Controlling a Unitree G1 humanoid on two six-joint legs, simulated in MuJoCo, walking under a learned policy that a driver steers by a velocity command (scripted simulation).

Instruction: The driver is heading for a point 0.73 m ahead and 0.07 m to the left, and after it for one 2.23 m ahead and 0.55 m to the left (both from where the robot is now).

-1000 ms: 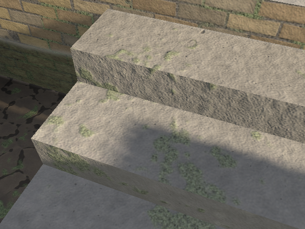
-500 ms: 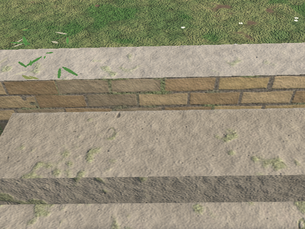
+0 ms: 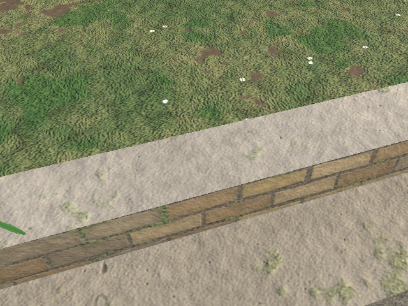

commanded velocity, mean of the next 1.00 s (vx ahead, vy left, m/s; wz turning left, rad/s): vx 0.20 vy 0.00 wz -0.19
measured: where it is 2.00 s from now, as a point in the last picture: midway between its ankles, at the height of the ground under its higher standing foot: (262, 176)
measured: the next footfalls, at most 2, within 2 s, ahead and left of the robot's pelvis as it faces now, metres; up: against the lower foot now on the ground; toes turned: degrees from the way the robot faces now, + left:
right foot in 0.42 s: +0.29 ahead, -0.18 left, +0.00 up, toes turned -12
left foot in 0.76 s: +0.51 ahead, +0.06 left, +0.18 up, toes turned -5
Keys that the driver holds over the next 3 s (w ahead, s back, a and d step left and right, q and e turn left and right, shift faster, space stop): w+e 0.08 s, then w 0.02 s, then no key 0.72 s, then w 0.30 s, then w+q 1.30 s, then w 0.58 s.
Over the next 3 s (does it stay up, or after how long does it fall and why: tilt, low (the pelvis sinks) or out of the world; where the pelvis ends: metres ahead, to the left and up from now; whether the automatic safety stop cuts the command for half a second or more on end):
stays up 1.24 0.17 0.41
